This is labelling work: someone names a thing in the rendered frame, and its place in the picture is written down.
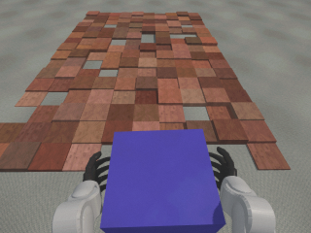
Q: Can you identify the left robot hand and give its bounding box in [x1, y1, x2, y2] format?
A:
[83, 151, 111, 192]

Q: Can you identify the right robot hand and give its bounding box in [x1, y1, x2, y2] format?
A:
[208, 147, 237, 190]

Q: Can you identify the carton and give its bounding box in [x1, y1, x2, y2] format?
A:
[100, 128, 226, 233]

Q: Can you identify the robot right forearm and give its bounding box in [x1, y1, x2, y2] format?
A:
[220, 176, 276, 233]

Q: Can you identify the robot left forearm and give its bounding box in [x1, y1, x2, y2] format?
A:
[52, 180, 103, 233]

